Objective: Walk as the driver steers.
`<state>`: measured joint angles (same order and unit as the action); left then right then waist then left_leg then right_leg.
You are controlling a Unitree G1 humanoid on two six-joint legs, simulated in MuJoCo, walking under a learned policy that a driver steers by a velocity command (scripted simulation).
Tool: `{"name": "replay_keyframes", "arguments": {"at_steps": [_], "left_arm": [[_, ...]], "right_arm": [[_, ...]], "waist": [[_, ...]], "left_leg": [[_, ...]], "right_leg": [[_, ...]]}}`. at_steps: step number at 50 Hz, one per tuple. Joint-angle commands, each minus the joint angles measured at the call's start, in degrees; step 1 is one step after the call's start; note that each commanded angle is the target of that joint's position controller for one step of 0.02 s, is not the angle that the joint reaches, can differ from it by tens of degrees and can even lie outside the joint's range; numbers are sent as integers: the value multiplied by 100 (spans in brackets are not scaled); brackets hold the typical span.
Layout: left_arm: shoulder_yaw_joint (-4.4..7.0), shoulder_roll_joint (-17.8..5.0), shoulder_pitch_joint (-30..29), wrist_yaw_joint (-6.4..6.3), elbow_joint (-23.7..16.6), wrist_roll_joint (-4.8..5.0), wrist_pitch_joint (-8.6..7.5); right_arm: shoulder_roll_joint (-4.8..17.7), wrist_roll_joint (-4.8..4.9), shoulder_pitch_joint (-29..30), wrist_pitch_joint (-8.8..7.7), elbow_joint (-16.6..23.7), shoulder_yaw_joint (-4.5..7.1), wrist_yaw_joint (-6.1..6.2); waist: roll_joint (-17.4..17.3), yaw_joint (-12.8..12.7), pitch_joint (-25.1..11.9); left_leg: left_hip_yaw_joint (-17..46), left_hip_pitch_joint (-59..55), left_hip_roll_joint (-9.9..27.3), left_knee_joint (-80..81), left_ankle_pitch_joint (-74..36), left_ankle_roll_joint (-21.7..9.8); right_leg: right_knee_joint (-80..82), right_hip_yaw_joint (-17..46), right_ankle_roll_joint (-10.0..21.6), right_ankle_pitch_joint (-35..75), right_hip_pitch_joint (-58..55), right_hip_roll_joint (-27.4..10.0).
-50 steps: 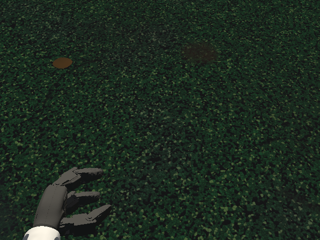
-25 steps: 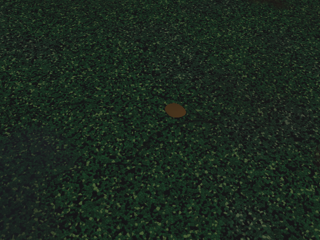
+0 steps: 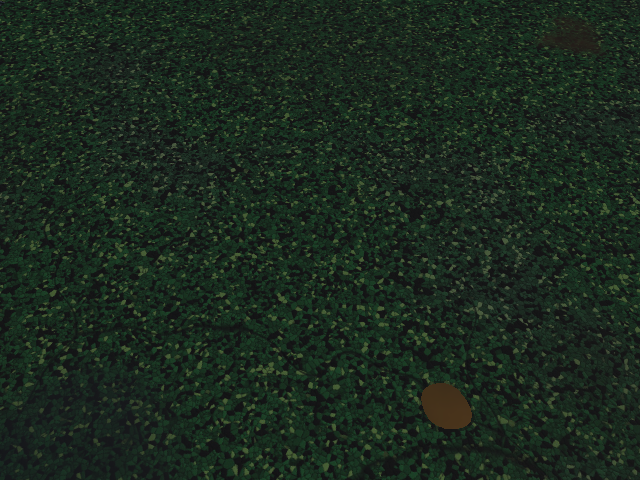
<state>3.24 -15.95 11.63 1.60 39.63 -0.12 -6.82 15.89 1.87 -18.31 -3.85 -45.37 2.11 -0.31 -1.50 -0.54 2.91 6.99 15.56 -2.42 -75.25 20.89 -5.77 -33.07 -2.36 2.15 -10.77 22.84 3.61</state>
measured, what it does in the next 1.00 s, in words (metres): walks ahead, turning right: left foot, then right foot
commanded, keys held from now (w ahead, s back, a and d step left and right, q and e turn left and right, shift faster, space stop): w+shift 0.26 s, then w+e+shift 0.74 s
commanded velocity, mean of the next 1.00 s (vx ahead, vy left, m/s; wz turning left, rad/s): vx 1.00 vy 0.00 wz -0.47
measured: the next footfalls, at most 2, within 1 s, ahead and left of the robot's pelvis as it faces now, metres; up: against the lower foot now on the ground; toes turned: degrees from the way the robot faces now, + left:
left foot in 0.38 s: +0.59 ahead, +0.13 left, +0.00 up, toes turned -2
right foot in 0.84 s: +0.96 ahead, -0.17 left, +0.00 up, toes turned -26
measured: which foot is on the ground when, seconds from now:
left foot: up 0.00-0.36, down 0.38-0.84, up 0.86-1.00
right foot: down 0.00-0.36, up 0.38-0.82, down 0.84-1.00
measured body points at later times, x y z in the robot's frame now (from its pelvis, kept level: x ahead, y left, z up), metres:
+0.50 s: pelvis +0.47 +0.03 +0.00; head +0.50 +0.03 +0.45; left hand +0.52 +0.29 -0.13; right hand +0.61 -0.25 -0.09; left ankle +0.55 +0.13 -0.72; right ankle +0.29 -0.10 -0.60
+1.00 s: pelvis +0.90 -0.11 +0.00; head +0.92 -0.12 +0.45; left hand +1.07 +0.12 -0.12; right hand +0.99 -0.42 -0.06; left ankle +0.94 +0.09 -0.61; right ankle +0.93 -0.15 -0.72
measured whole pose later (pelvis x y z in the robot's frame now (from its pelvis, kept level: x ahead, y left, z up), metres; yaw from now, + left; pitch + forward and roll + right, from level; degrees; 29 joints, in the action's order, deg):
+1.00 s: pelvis +0.90 -0.11 +0.00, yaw -32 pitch -2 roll +0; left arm 3.9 -16.2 23.6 2.8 42.9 0.4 -3.4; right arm 13.9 0.6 -3.0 -8.8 -37.2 0.5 -0.8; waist -0.1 -3.7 4.2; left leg 8.5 25.0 0.8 -76.0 19.7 -1.8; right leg -35.1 0.2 10.0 -14.2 18.8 9.8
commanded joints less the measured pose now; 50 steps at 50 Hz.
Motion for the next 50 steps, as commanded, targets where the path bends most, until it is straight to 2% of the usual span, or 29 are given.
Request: {"name": "replay_keyframes", "arguments": {"at_steps": [1,3,5,9,14,16,18,19,20,21,22,23,24,25,26,29,32,36,38,40,41,42,43,44,45,46,47,48,50], "left_arm": [[72,-344,879,71,86,-147,-81],[-4,-152,801,121,188,-17,-90],[9,-320,892,85,304,88,-101],[6,-488,1305,-52,496,94,-105],[-35,-650,2014,-132,873,204,22],[-22,-780,2114,-188,993,104,137],[40,-1145,1705,-217,993,-65,281],[-50,-852,1512,-243,776,-196,291],[-350,364,2676,-155,659,31,139],[-209,-325,2092,-170,694,326,50],[-77,-613,1185,-217,405,479,39],[-89,-549,748,-240,269,395,33],[-62,-434,595,-222,226,260,68],[-43,-297,818,-174,251,270,186],[-32,-158,968,-142,281,312,323],[-44,11,681,-124,119,273,604],[-47,-101,217,-57,-94,194,581],[-83,-174,-630,187,-364,192,468],[36,-495,-715,288,-464,207,409],[225,-872,101,273,-388,326,482],[405,-1226,1196,232,-153,325,582],[639,-1628,2507,118,213,314,674],[690,-1856,2416,35,357,316,767],[454,-1718,1633,87,-85,74,540],[389,-1154,1599,100,-301,45,405],[349,-999,1578,142,-190,-5,250],[300,-858,1256,173,-204,24,141],[300,-896,853,136,-283,21,102],[253,-807,569,26,-385,79,124]], "right_arm": [[303,-59,759,-225,826,42,-58],[187,-8,572,-144,742,12,-74],[101,-83,872,-125,856,-49,-87],[84,-183,2024,-242,1219,-135,-165],[156,-69,2945,-370,1591,-92,-335],[480,-63,2761,-374,1676,77,-313],[950,49,820,-266,1305,319,-145],[1248,-18,-711,-175,945,409,-14],[1633,-202,-910,-256,771,478,-111],[990,-210,-1102,-260,689,371,-103],[722,-200,-672,-274,587,298,-62],[620,-217,-320,-296,507,275,-63],[472,-311,-42,-337,413,249,-83],[240,-401,202,-387,336,201,-93],[63,-351,434,-396,274,176,-115],[166,-197,844,-404,149,223,-115],[444,-318,915,-417,159,266,-16],[989,-260,463,-372,99,347,87],[1245,-250,334,-249,106,391,117],[1610,-173,345,-42,182,486,156],[1704,-135,584,20,287,511,141],[1550,-95,873,-15,356,470,107],[451,-158,1038,-233,525,174,29],[-2,-18,21,-551,1035,-46,-71],[705,26,851,-744,1140,25,-117],[752,154,1362,-777,1319,67,-102],[643,8,1336,-724,1226,38,-29],[593,-132,1168,-651,1160,48,-9],[686,-225,1045,-471,1092,116,-4]], "waist": [[114,-136,-386],[369,90,-207],[270,142,174],[188,-201,508],[438,-409,609],[783,-61,134],[1206,1150,-944],[892,1696,-1939],[-1463,733,-3283],[-1437,1140,-3216],[-1160,1106,-1856],[-341,919,-1176],[-69,626,-718],[-187,287,-587],[-311,89,-476],[-278,-147,229],[-29,-187,484],[349,102,664],[174,16,448],[-386,-574,-149],[-582,-1167,-672],[-329,-1794,-1153],[1962,-1392,-496],[2601,-158,-1855],[1270,-666,-1835],[386,-459,-849],[-440,-135,-615],[-397,144,-373],[-270,338,-107]], "left_leg": [[161,2431,720,119,-391,-50],[38,2402,879,520,-416,9],[-84,2848,1069,1036,-660,132],[-601,2643,925,2790,-2501,343],[-904,1685,383,4421,-3216,236],[-982,1134,18,4500,-2478,127],[-849,-958,33,4346,-1987,-68],[149,-3310,1078,3689,-1303,-175],[3429,-5281,2674,4543,1608,-1153],[4190,-4900,2434,5697,2457,-837],[3103,-4012,2309,5789,1766,-553],[2326,-2984,2167,5899,674,-457],[1700,-2019,2044,6034,-67,-463],[1192,-1369,1902,6158,-413,-445],[730,-1013,1818,6315,-564,-410],[-439,-190,1777,6746,-1267,-235],[-1440,-26,1401,6913,-1857,-173],[-2144,-893,1453,6968,-2748,48],[-2322,-1671,1449,6416,-5285,233],[-2323,-2182,1639,4968,-8164,258],[-2216,-1788,1712,3615,-8692,199],[-2095,-669,1449,1695,-7664,307],[-1925,1225,-72,-1405,-374,601],[-240,3137,-505,-2536,1210,590],[320,3230,-115,-1954,535,246],[199,3326,25,-1250,245,155],[263,2910,332,-612,-9,167],[333,2453,434,-196,-121,286],[293,1951,581,596,-179,541]], "right_leg": [[1974,2827,999,-993,-2255,-1543],[2199,2412,1062,-644,-1878,-1416],[2449,2165,1135,-293,-1590,-1485],[2864,1073,939,1011,-1208,-1123],[2916,630,767,2637,-2022,-1341],[2126,759,648,4646,-2705,-1533],[-85,710,462,6007,-2385,-1528],[-2020,735,346,4336,-731,-1254],[-4337,974,140,-1234,1403,-259],[-4849,1273,252,-1357,1801,-396],[-4999,1065,237,-1045,2346,-618],[-4785,971,231,-705,2266,-859],[-4583,936,216,-463,2001,-1067],[-4483,1018,207,-327,1584,-1284],[-4378,1000,188,-375,1395,-1390],[-4065,892,72,-213,1694,-1612],[-3120,617,2,1101,1814,-1463],[-1468,-18,263,2133,1599,-1210],[-1039,-637,434,1941,1138,-692],[-1251,-997,622,987,176,-159],[-1415,-893,811,472,-1152,-16],[-973,-383,1047,557,-3101,-18],[-457,873,1522,1029,-3682,-483],[958,4858,2853,-1695,-4820,-1643],[1931,5561,2438,-3053,-4485,-1802],[2216,5380,2133,-2961,-3507,-1731],[2076,4947,1938,-2494,-2692,-1603],[1886,4494,1953,-1872,-1809,-1351],[2002,3561,1844,-1110,-946,-893]]}}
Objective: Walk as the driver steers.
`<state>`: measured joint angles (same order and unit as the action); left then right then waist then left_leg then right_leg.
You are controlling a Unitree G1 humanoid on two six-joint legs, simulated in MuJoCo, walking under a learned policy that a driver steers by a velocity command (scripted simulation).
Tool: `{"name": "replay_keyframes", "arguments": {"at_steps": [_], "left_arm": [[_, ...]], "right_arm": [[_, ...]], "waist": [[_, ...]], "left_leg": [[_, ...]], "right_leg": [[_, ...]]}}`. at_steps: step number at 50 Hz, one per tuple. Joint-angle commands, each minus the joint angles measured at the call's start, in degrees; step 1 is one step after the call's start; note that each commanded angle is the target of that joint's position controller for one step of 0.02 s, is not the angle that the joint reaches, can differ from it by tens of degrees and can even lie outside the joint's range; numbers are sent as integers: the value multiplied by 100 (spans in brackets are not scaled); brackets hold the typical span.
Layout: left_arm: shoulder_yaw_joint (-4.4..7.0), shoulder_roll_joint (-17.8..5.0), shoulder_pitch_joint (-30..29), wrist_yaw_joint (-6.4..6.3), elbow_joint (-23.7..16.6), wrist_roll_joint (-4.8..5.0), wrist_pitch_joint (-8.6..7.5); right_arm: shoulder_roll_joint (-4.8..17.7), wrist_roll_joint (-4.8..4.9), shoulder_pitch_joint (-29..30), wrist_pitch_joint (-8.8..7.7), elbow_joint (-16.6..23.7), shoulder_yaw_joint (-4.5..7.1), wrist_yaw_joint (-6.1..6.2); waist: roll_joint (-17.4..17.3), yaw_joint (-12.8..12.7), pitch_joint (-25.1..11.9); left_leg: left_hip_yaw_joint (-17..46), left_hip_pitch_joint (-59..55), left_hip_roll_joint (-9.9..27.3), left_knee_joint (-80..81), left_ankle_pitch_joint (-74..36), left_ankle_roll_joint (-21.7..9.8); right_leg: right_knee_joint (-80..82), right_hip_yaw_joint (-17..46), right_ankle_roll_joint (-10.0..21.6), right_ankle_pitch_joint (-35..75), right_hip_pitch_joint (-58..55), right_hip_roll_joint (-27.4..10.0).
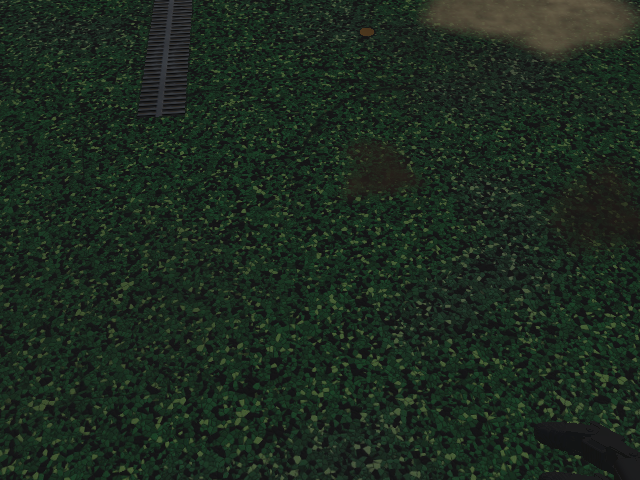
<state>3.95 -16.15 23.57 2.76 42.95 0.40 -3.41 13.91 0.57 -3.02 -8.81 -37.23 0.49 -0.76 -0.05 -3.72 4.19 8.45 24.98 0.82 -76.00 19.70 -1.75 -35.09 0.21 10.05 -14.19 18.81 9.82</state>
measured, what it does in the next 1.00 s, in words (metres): walks ahead, turning left: left foot, then right foot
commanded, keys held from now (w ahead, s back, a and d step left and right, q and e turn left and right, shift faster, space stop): w+e+shift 0.16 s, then w+q+shift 0.52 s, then q+shift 0.32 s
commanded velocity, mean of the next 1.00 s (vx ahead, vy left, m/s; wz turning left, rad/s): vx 0.85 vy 0.00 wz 0.23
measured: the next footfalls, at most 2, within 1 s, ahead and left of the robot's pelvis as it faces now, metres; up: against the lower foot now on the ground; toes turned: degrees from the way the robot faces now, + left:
left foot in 0.26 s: +0.48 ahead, +0.17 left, +0.00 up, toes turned -19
right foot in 0.66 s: +0.75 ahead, -0.12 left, +0.00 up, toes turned +6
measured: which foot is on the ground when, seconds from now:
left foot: up 0.00-0.24, down 0.26-0.68, up 0.70-1.00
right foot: down 0.00-0.28, up 0.30-0.64, down 0.66-1.00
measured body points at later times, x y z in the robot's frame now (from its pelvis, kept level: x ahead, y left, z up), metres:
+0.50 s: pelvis +0.44 +0.07 +0.02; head +0.46 +0.06 +0.47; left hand +0.72 +0.25 -0.03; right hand +0.34 -0.18 -0.11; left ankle +0.44 +0.18 -0.72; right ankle +0.48 -0.07 -0.67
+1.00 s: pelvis +0.81 +0.04 +0.00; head +0.86 +0.08 +0.45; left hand +0.76 +0.36 -0.12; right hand +1.11 -0.16 -0.05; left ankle +0.97 +0.17 -0.70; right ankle +0.71 -0.12 -0.72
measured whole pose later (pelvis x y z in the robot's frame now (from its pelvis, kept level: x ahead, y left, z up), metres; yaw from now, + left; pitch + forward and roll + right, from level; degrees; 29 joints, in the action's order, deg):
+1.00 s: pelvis +0.81 +0.04 +0.00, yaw +18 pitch +1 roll -4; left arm 6.1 -20.4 15.3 -1.7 46.4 2.1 -3.7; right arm 22.5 0.8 -5.2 -0.6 -33.4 5.1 -3.2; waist -1.0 -5.0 5.6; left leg -3.0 37.4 1.7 -38.3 1.8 -2.3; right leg -24.4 -11.3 -2.3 -24.7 -1.2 -1.1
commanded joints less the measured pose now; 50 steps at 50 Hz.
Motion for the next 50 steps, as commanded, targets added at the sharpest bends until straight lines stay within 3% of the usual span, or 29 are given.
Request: {"name": "replay_keyframes", "arguments": {"at_steps": [1,3,5,7,10,12,13,14,15,16,17,18,19,20,23,27,31,33,34,35,36,37,38,39,41,43,46,48,50], "left_arm": [[162,-734,-602,-159,-696,75,-206],[151,-684,-501,-310,-660,136,-164],[204,-793,-506,-383,-626,149,-82],[260,-871,-289,-390,-530,189,-47],[227,-602,-6,-431,-316,206,-32],[238,-644,-23,-388,-283,65,39],[199,-664,-229,-314,-366,-75,54],[40,-259,-403,-286,-537,-185,17],[-117,307,851,-227,-522,274,-108],[-138,-199,498,-255,-447,336,-161],[-123,-435,-604,-222,-667,232,-241],[-149,-425,-1397,-230,-862,32,-339],[-129,-421,-1744,-244,-995,-127,-417],[-129,-336,-1765,-209,-1024,-154,-455],[-191,-219,-1916,-191,-1101,-146,-479],[-256,-131,-2598,-98,-1252,-63,-590],[-47,-465,-2613,-209,-1247,62,-544],[160,-799,-1615,-317,-1112,66,-545],[290,-1183,-224,-408,-952,56,-488],[329,-1539,217,-327,-734,-69,-393],[252,-1049,-4,-310,-766,-60,-335],[168,-684,-258,-338,-709,-58,-299],[116,-516,-654,-338,-679,-129,-246],[81,-342,-978,-320,-627,-164,-196],[37,-159,-1446,-327,-548,-116,-203],[108,-431,-1888,-355,-514,-20,-207],[234,-866,-2208,-457,-445,70,-169],[291,-1079,-2132,-470,-369,176,-201],[350,-1257,-2097,-436,-388,290,-189]], "right_arm": [[833,-111,-350,80,305,269,62],[592,-179,429,115,583,176,75],[306,-149,924,123,791,113,39],[478,2,1027,105,878,221,11],[777,133,886,66,819,355,-4],[1065,108,-30,39,574,548,-2],[1228,121,-1038,61,359,647,21],[1442,21,-2411,110,107,639,48],[1960,-74,-2721,107,-271,734,-106],[1232,33,-2385,130,-145,581,-143],[877,-2,-2125,191,-81,507,-101],[951,-57,-2067,212,-115,508,-133],[960,-53,-1940,198,-149,511,-159],[803,-73,-1896,196,-196,446,-144],[626,133,-2032,242,-373,365,-82],[1000,189,-1921,335,-308,485,95],[825,267,-2334,402,-445,456,106],[802,211,-2179,414,-390,448,58],[516,56,-2026,402,-197,342,55],[14,331,-2800,375,7,151,100],[458,371,-2624,455,-127,219,197],[692,235,-1933,513,-42,291,217],[740,110,-1628,582,-2,337,221],[716,38,-1447,640,66,390,206],[419,151,-1377,799,269,366,118],[308,111,-1061,827,501,298,20],[491,20,-1231,770,350,333,-226],[817,9,-1325,840,331,456,-320],[1312,-6,-1910,911,234,683,-297]], "waist": [[-381,645,-120],[-297,367,158],[30,104,181],[265,-86,-52],[628,-116,-136],[809,345,-559],[860,922,-1145],[107,1472,-2006],[-3415,674,-2510],[-2286,826,-1782],[-1221,988,-1048],[-85,986,-629],[36,848,-555],[-166,659,-519],[-423,455,-302],[-357,504,-18],[-444,437,-79],[-341,-195,-748],[170,-790,-1786],[2272,-333,-2612],[1768,-368,-1845],[1034,-407,-901],[376,-185,-431],[280,49,-191],[666,393,-20],[625,512,70],[537,615,-510],[456,738,-745],[355,1139,-1082]], "left_leg": [[49,915,319,1180,-51,257],[-265,606,220,2448,-862,493],[-519,-145,-37,3734,-1991,623],[-436,-749,-209,4266,-2637,719],[-327,-413,56,4688,-2704,629],[-659,-855,-23,4597,-2038,295],[-832,-1914,-98,4338,-1549,63],[250,-3660,447,3991,-429,-292],[4377,-4970,1921,5854,1808,-1744],[5408,-4672,1837,6459,3438,-1619],[4437,-3965,1557,6313,2645,-1415],[3689,-3131,1204,6282,1420,-1264],[3152,-2751,974,6182,571,-1266],[2711,-2461,679,6219,111,-1237],[2324,-1917,581,6358,-558,-1417],[1955,-351,470,6648,-471,-1212],[1883,-431,372,6102,-837,-838],[1469,-237,21,4362,-2133,-492],[979,605,-260,2480,-1532,-302],[299,2038,-595,565,1174,-72],[97,2728,-46,-220,1016,-15],[-70,2911,118,-409,639,49],[-211,2560,277,-285,426,139],[-291,2348,384,-59,469,178],[-400,2034,678,509,473,218],[-611,1695,680,1615,-167,318],[-993,159,315,3411,-2132,179],[-1201,-494,33,3677,-2232,-19],[-1351,-1521,-345,3897,-2051,-345]], "right_leg": [[2240,3006,1013,-460,-249,-1421],[2300,2391,890,77,403,-1105],[2199,1966,564,-43,940,-777],[2045,2184,353,-512,882,-853],[1522,2259,191,-255,-481,-1223],[554,2016,30,2082,-1355,-1380],[-628,1700,-130,3359,-1201,-1267],[-2890,1472,-279,2770,-67,-1062],[-5017,940,-762,-1268,2056,-38],[-5113,989,-581,-1104,2920,-651],[-4965,856,-496,-807,2977,-847],[-4445,743,-480,-678,2675,-942],[-3742,777,-501,-597,2449,-1070],[-3213,814,-532,-529,2110,-1162],[-1740,707,-779,-759,1693,-1152],[-67,495,-1029,1133,25,-844],[546,517,-1097,1174,-1098,-770],[631,664,-854,785,-2476,-1083],[544,1736,-460,-351,-4092,-2123],[1444,4740,437,-1964,-5154,-3554],[1681,5039,411,-1886,-4596,-3551],[1624,3836,291,-171,-3844,-3341],[1527,2727,155,1840,-2981,-3089],[1476,1899,44,3104,-2371,-2791],[1695,1003,-148,3523,-1537,-2588],[2059,436,-118,3691,-981,-2555],[1907,-574,-440,3515,-815,-2108],[1396,-800,-590,4135,-997,-2153],[109,-901,-722,4766,-977,-2106]]}}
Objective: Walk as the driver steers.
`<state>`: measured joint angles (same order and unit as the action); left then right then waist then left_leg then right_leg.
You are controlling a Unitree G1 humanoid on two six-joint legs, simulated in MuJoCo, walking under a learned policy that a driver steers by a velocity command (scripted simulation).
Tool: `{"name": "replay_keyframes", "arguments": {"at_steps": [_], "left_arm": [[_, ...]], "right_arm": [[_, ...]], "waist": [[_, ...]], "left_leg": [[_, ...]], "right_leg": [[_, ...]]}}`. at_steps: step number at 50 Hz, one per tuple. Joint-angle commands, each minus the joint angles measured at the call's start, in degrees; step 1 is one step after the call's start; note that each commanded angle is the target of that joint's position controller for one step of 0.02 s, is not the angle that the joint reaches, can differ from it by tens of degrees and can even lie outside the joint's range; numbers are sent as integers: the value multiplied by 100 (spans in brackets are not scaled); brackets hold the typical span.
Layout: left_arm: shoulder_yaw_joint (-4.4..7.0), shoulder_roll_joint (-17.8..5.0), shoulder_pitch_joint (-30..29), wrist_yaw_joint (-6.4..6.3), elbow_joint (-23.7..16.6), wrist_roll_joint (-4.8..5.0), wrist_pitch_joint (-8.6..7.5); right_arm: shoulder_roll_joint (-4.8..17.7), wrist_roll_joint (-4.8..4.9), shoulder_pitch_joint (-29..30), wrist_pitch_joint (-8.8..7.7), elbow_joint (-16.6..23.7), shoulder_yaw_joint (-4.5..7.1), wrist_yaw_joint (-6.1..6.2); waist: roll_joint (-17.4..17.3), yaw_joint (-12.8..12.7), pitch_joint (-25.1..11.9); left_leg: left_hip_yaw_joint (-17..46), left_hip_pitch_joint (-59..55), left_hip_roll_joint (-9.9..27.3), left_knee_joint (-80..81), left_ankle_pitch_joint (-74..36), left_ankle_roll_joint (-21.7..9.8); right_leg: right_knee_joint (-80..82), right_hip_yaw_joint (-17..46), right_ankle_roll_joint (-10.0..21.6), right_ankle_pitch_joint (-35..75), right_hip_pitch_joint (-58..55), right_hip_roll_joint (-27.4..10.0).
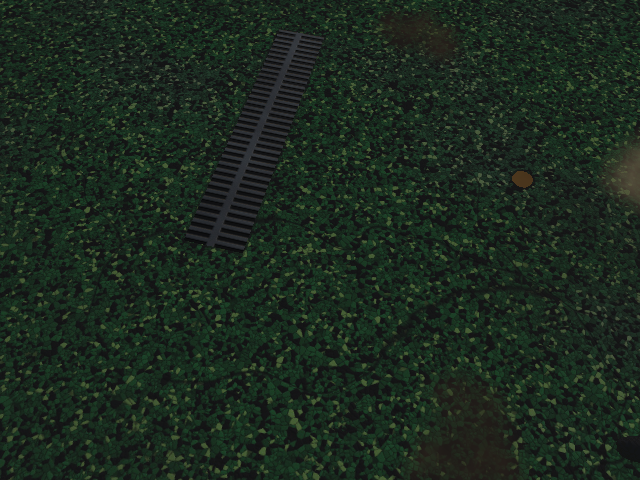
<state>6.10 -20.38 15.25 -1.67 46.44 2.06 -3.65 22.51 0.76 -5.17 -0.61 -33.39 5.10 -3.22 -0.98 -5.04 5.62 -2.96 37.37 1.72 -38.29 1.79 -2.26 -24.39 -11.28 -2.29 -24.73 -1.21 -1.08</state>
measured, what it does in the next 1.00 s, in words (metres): walks ahead, turning left: left foot, then right foot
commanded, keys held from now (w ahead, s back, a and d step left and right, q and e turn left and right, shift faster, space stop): q+shift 0.26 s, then shift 0.74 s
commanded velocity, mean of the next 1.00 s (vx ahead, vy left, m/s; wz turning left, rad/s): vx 0.07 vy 0.00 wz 0.47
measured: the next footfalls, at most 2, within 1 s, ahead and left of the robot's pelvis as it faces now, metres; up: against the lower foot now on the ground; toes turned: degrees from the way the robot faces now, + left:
left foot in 0.04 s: +0.23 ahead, +0.07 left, +0.00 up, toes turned +3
right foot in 0.48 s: +0.33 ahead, -0.13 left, +0.00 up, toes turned +29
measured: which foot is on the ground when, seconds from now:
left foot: up 0.00-0.02, down 0.04-0.50, up 0.52-0.80, down 0.82-1.00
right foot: down 0.00-0.04, up 0.06-0.46, down 0.48-1.00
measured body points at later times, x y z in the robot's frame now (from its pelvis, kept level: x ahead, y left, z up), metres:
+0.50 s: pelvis +0.18 -0.05 +0.01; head +0.20 -0.04 +0.45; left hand +0.23 +0.28 -0.08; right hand +0.47 -0.23 -0.06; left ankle +0.19 +0.07 -0.72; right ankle +0.29 -0.14 -0.72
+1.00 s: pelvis +0.21 -0.05 +0.01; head +0.21 -0.04 +0.46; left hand +0.21 +0.24 -0.10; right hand +0.43 -0.22 -0.10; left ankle +0.12 +0.06 -0.72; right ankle +0.29 -0.14 -0.72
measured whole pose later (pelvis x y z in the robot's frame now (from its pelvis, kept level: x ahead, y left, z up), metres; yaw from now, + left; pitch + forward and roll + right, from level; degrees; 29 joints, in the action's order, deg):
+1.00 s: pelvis +0.21 -0.05 +0.01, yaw +26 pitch -1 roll +0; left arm 0.7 -14.2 10.0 0.2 44.5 -1.0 -0.4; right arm 13.8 -1.1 -13.7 1.1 -42.4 1.5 0.9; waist 0.8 -1.0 1.5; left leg 4.5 10.5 -0.5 -30.8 19.4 0.9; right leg -30.3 2.5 -0.6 -13.3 16.1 0.7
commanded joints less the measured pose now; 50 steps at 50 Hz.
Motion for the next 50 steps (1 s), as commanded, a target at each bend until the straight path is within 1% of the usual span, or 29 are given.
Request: {"name": "replay_keyframes", "arguments": {"at_steps": [1,2,3,4,5,6,7,9,11,15,21,24,25,26,27,28,29,30,33,35,37,40,41,42,43,44,45,47,50], "left_arm": [[94,-744,-1219,46,-778,89,-154],[-90,-107,-710,144,-692,-170,-112],[-218,87,252,239,-778,-370,-98],[-156,-692,267,279,-881,-249,-118],[-122,-913,-366,264,-1013,-132,-100],[-134,-811,-647,181,-1033,-184,-38],[-157,-735,-714,107,-984,-257,29],[-138,-737,-646,88,-893,-298,129],[-193,-480,-700,76,-838,-342,131],[-257,-269,-811,79,-802,-259,230],[-275,-233,-1200,111,-1012,-260,186],[-209,-270,-927,179,-972,-303,90],[-177,-554,-1024,164,-1081,-426,101],[-111,-862,-1004,147,-1047,-560,165],[-112,-714,-865,144,-1026,-505,160],[-149,-573,-873,131,-1045,-416,168],[-189,-450,-978,109,-1047,-333,199],[-243,-326,-1070,97,-1062,-256,218],[-344,-89,-1114,93,-997,-282,296],[-328,-129,-952,93,-918,-280,352],[-279,-296,-650,93,-818,-278,397],[-303,-280,-540,95,-716,-169,399],[-328,-231,-384,113,-657,-179,334],[-362,-152,-371,166,-711,-282,231],[-386,13,-413,200,-730,-300,157],[-393,-30,-676,207,-699,-348,140],[-390,8,-791,210,-690,-342,152],[-387,17,-786,181,-633,-313,231],[-381,50,-708,146,-531,-288,275]], "right_arm": [[744,-17,-2363,114,-295,387,16],[864,90,-2181,122,-292,383,143],[1396,-121,-1340,57,339,314,189],[1253,-209,-1268,-13,647,316,97],[1129,-134,-1036,-54,676,301,64],[949,-4,-797,-62,651,267,90],[784,27,-616,-43,678,203,141],[747,-67,-349,38,735,191,250],[761,-72,-359,99,693,211,363],[664,-11,-284,295,684,188,557],[287,-94,-402,349,536,42,487],[101,-30,-423,329,449,-34,446],[-173,-100,-839,311,372,-118,432],[35,-41,-1043,290,423,-61,449],[490,-102,-831,237,414,70,477],[678,-43,-625,254,326,150,497],[530,-40,-638,315,197,139,523],[370,-55,-665,380,150,100,538],[-96,-22,-643,376,72,-55,491],[-278,-40,-480,330,53,-142,465],[-233,-10,-411,292,-12,-144,448],[-168,-34,-799,251,-337,-117,437],[-20,-108,-785,241,-331,-111,451],[263,-183,-793,239,-295,-70,487],[249,-197,-775,227,-461,-40,452],[-90,-205,-664,194,-404,-125,413],[-249,-237,-658,166,-453,-180,409],[-190,-200,-677,105,-501,-180,417],[-218,-177,-836,52,-606,-210,445]], "waist": [[152,1647,-1504],[-1118,1299,-1258],[-2313,432,-1868],[-1424,828,-3169],[-603,874,-2630],[-49,718,-1869],[115,575,-1532],[-22,357,-1259],[0,354,-1339],[-106,401,-1577],[-745,684,-1210],[-709,484,-1066],[246,724,-1168],[1483,882,-894],[1373,646,-912],[941,545,-843],[673,585,-816],[695,582,-758],[905,586,-726],[1139,434,-834],[1274,268,-915],[1078,464,-913],[870,438,-980],[261,321,-1127],[-523,229,-1166],[-409,385,-1038],[-336,403,-954],[-224,424,-662],[-209,415,-551]], "left_leg": [[-69,-3871,-544,265,-506,-514],[665,-4578,-171,530,-1880,-798],[3551,-5228,1289,568,-4036,-2046],[4834,-5629,1783,1505,-2005,-2489],[4641,-5016,1493,1879,-229,-2143],[4218,-4220,1146,1946,500,-1745],[3920,-3569,950,1929,311,-1563],[3264,-2597,591,1908,-647,-1381],[2909,-2322,366,1712,-1703,-1329],[2850,-2182,239,1580,-1176,-1094],[3095,-2018,205,1365,-169,-925],[3129,-2042,-12,888,309,-564],[2576,-1751,-514,-43,2011,-182],[1685,-1065,-1295,-924,3527,186],[1585,-807,-939,-1960,3518,441],[1579,-767,-831,-2479,3150,531],[1544,-770,-783,-2704,2866,623],[1518,-747,-740,-2862,2691,708],[1029,-1133,-535,-2013,2346,809],[726,-1540,-306,-897,2386,820],[602,-1848,-259,-34,2390,768],[506,-2717,-296,1708,1014,505],[799,-3134,-70,1745,563,339],[1133,-3463,344,1362,-362,122],[1167,-2960,312,1230,247,-104],[1184,-2658,259,1384,695,-124],[1171,-2488,234,1454,970,-45],[1099,-2307,135,1428,954,79],[1070,-2166,94,1403,954,116]], "right_leg": [[-2223,265,352,5127,1605,-841],[-3815,277,64,277,2693,-188],[-5994,860,-206,-1915,3901,612],[-6440,1964,-120,-1320,4134,557],[-5936,2019,18,-653,4268,379],[-5372,1991,28,-266,4303,195],[-4953,2035,20,-112,4089,97],[-4134,2015,-28,-36,3380,94],[-3484,1895,-165,139,3109,238],[-2775,1920,-377,949,2929,348],[-1719,1804,-241,1104,2366,249],[-13,1757,118,2185,1457,48],[351,2758,484,2937,983,-935],[564,3859,1436,3754,1035,-1814],[711,4480,1883,3167,1254,-2117],[631,4075,1739,2668,1309,-1841],[573,3631,1477,2180,1320,-1499],[575,3372,1348,1978,1324,-1326],[654,2605,1187,1781,1347,-798],[582,2462,1201,1782,1143,-703],[481,2626,1319,1896,931,-835],[276,2637,1144,2119,1160,-811],[231,2580,902,2110,1437,-770],[-38,2260,665,2096,1745,-565],[-132,1624,399,1597,1528,-86],[-279,1526,232,1504,1336,-5],[-287,1514,214,1540,1276,-4],[-305,1537,267,1751,1353,-10],[-314,1556,297,1800,1304,-23]]}}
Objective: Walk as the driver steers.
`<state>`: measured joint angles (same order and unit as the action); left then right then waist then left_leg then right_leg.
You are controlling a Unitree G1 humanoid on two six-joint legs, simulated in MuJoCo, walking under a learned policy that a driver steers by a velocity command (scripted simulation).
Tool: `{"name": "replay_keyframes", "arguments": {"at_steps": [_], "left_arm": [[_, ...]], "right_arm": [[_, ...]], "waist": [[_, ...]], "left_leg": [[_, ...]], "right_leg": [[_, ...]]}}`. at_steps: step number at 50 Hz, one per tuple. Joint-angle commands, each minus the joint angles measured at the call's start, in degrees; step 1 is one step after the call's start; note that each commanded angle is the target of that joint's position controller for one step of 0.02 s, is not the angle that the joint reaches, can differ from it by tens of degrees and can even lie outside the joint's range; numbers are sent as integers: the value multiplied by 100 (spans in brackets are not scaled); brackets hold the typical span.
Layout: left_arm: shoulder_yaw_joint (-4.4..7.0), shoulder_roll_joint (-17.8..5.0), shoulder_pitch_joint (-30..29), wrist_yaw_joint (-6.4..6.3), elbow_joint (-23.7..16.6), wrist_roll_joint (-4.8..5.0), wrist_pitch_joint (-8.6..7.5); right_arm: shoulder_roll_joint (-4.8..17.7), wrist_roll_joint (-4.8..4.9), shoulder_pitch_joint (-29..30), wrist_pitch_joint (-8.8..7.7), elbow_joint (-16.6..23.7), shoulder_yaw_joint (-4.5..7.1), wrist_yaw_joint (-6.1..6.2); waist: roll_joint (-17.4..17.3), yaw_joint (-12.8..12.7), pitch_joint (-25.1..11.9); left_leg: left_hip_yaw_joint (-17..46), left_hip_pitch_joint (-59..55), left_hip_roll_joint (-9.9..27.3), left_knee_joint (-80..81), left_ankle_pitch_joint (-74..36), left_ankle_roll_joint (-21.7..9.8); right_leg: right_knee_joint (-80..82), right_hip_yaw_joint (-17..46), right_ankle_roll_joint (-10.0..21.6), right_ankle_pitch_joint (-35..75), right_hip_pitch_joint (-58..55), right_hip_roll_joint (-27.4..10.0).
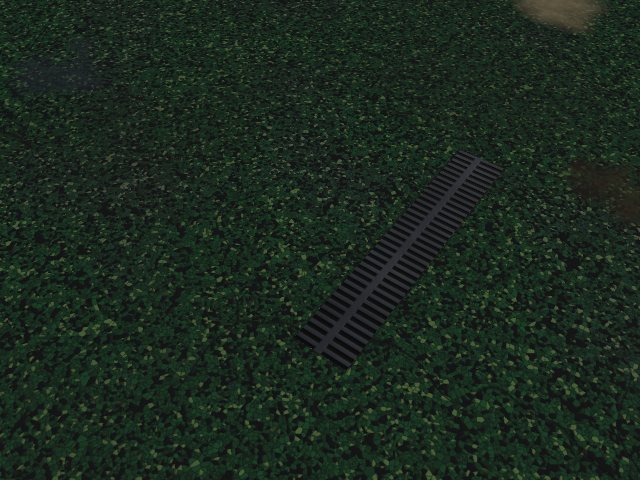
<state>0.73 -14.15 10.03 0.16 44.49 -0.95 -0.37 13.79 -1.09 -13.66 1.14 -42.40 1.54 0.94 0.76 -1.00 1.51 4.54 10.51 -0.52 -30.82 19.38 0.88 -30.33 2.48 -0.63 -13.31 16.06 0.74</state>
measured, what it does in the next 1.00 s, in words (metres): walks ahead: left foot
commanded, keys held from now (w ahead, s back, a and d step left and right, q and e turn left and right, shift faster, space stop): shift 0.08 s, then w+shift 0.82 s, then w+e+shift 0.10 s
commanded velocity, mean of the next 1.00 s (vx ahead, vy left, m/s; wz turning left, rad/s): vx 0.69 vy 0.00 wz -0.01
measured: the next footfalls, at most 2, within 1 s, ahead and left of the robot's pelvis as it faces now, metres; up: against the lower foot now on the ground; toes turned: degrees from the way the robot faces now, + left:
left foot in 0.84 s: +0.61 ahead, +0.07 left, +0.00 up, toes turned +2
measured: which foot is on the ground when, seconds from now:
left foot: down 0.00-0.36, up 0.38-0.82, down 0.84-1.00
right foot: down 0.00-0.84, up 0.86-1.00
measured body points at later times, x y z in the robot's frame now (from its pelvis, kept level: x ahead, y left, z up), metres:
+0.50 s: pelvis +0.13 -0.06 +0.00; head +0.14 -0.08 +0.45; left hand +0.14 +0.21 -0.11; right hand +0.27 -0.31 -0.11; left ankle +0.11 +0.10 -0.64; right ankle +0.08 -0.15 -0.73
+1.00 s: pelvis +0.53 -0.02 +0.00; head +0.55 -0.03 +0.45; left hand +0.63 +0.24 -0.12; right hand +0.60 -0.30 -0.12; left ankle +0.57 +0.07 -0.73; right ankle +0.45 -0.17 -0.62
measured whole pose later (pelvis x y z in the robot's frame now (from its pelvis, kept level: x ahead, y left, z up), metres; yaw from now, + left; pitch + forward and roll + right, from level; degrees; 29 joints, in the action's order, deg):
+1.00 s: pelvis +0.53 -0.02 +0.00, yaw -2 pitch +0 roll +3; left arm 1.0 -16.2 16.8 0.6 46.3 2.9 -5.5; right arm 15.5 -0.8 -17.4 -6.0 -44.8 3.3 -1.9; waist 2.4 0.7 2.0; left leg -5.7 15.8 -4.0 -26.6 11.5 -3.5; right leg -74.9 5.2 4.9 -16.3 27.3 -4.8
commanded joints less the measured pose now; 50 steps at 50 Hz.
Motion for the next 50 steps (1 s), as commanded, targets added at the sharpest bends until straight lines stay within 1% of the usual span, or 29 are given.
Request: {"name": "replay_keyframes", "arguments": {"at_steps": [1,4,5,6,8,10,12,14,17,18,19,20,21,22,24,29,33,36,39,40,41,42,43,44,45,46,47,48,50], "left_arm": [[158,-565,-176,-48,-294,16,-45],[174,-568,-161,-86,-167,22,-27],[181,-563,-21,-101,-65,39,-12],[225,-643,-34,-103,-44,110,-16],[231,-578,-592,-43,-337,304,-191],[273,-700,-871,27,-521,378,-433],[218,-602,-739,130,-499,345,-595],[219,-595,-337,198,-285,271,-643],[397,-815,1513,125,389,286,-570],[506,-1217,2559,55,556,245,-569],[507,-1670,2672,113,388,128,-639],[428,-1366,2011,160,249,92,-678],[348,-1135,1663,165,157,106,-710],[280,-994,1482,174,120,74,-686],[158,-725,1210,186,64,0,-608],[115,-741,1563,33,207,110,-624],[57,-699,2143,-60,444,168,-604],[66,-787,2265,-81,555,217,-521],[144,-1092,2288,-102,652,73,-418],[179,-1193,2287,-118,698,-14,-349],[210,-1286,2060,-136,682,-78,-257],[154,-1132,1862,-174,478,-139,-252],[-132,84,2711,-36,269,-39,-445],[2,-627,2099,24,286,270,-697],[122,-918,1114,35,-87,537,-789],[51,-755,728,32,-224,519,-834],[60,-619,594,39,-234,438,-801],[89,-543,873,56,-175,420,-669],[84,-334,1186,48,-52,403,-376]], "right_arm": [[635,11,1,-130,273,135,37],[616,20,-39,-153,199,116,56],[684,50,-282,-138,100,145,72],[918,104,-464,-118,67,224,75],[1354,182,-751,-208,34,343,62],[1214,204,-645,-406,46,316,77],[1048,255,-466,-492,109,281,19],[1140,293,-185,-476,197,308,-46],[871,172,12,-486,316,202,-84],[452,103,316,-558,495,80,-103],[17,245,60,-729,867,-22,-69],[396,532,116,-808,908,47,-67],[599,524,536,-834,971,70,-89],[580,362,480,-823,888,58,-105],[516,227,340,-745,809,81,-192],[456,206,908,-658,992,62,-213],[227,278,1948,-800,1314,-34,-405],[250,327,2378,-866,1471,-28,-561],[591,340,2241,-837,1592,106,-555],[831,364,1629,-770,1495,212,-490],[1067,403,316,-684,1148,347,-382],[1322,369,-1186,-582,710,433,-271],[1818,204,-1541,-667,520,537,-299],[1218,187,-1882,-677,317,445,-244],[977,119,-1444,-689,233,357,-206],[873,62,-1047,-724,220,334,-212],[719,-15,-666,-777,188,301,-244],[451,-107,-379,-840,153,230,-265],[304,59,-26,-897,34,209,-308]], "waist": [[-355,10,-114],[-247,13,-79],[-310,74,-301],[-510,178,-84],[-1270,429,679],[-1194,442,1078],[-977,349,715],[-964,125,233],[-423,-765,-254],[718,-1270,-451],[1919,-896,-796],[1110,-623,-338],[608,-538,174],[261,-391,179],[413,-76,360],[203,-131,637],[200,-433,828],[256,-413,914],[865,-19,330],[1138,379,-149],[1206,1090,-836],[916,1664,-1736],[-1381,782,-2865],[-1503,1234,-3162],[-1326,1133,-1680],[-369,900,-1044],[62,558,-545],[-97,178,-377],[-414,-144,-45]], "left_leg": [[321,547,311,659,-782,-199],[308,578,282,657,-786,-197],[301,456,224,785,365,-292],[632,488,359,1027,1890,-536],[2416,396,1552,2184,3754,-1297],[3044,-21,2084,2490,2879,-1613],[2371,-555,1894,2300,1782,-1372],[1289,40,1274,2102,975,-1097],[435,1703,687,584,306,-889],[-89,2702,222,-1783,-118,-545],[157,3899,-382,-3586,1181,-382],[439,4831,56,-4431,708,-497],[296,5224,421,-4574,155,-610],[171,4948,652,-4413,-275,-604],[116,4320,888,-3816,-879,-483],[-305,4256,739,-2624,-2155,-125],[-696,3508,471,-1083,-3040,-175],[-780,3210,281,-149,-2917,-326],[-1112,2324,-258,-68,-1974,-591],[-1153,1613,-407,-193,-1564,-743],[-1175,115,-442,-137,-1568,-919],[-153,-2417,417,-694,-968,-1120],[3393,-4724,2040,-27,2026,-2163],[4760,-4636,2034,1308,2929,-2009],[3715,-3671,1877,1465,2152,-1703],[2862,-2530,1751,1592,1214,-1563],[2186,-1482,1567,1740,604,-1484],[1679,-764,1411,1885,427,-1404],[934,111,1361,2282,111,-1320]], "right_leg": [[278,178,120,657,-435,-202],[281,182,82,710,-480,-205],[102,-62,85,-369,-454,11],[-246,-288,103,-1571,25,226],[-1393,-528,177,-1464,1372,188],[-2042,33,428,-1343,2425,-391],[-1377,40,553,-1145,2359,-608],[-461,-463,455,-578,682,-277],[-240,-929,238,-53,-2137,184],[477,634,592,-1137,-3039,-808],[1654,3901,1459,-2863,-3410,-2105],[2160,4768,1765,-4212,-2998,-2524],[2065,4102,1632,-3692,-2612,-2448],[1921,3290,1471,-2958,-2239,-2139],[2095,2206,1214,-2092,-1338,-1552],[2676,922,1210,-285,-944,-1194],[3037,228,1100,821,-1089,-1131],[2901,-65,1023,1630,-1808,-1266],[1786,-181,933,5654,-2678,-1497],[936,-184,885,6960,-2861,-1580],[-492,-338,772,7594,-2452,-1527],[-2374,-200,711,5977,-635,-1384],[-4810,277,423,40,1992,-44],[-5351,899,617,-1079,2497,91],[-5501,681,691,-892,3058,-234],[-5249,620,711,-611,2928,-477],[-4913,558,669,-368,2686,-675],[-4732,640,630,-126,2291,-908],[-4465,626,471,-167,1998,-1126]]}}
Keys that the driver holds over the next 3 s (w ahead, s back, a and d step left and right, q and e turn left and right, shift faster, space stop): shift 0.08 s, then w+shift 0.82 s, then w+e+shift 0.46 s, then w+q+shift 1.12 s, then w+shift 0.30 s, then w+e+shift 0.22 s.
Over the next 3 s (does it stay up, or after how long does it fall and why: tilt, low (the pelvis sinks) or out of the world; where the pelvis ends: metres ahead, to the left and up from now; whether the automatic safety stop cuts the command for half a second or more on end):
stays up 2.30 0.05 0.00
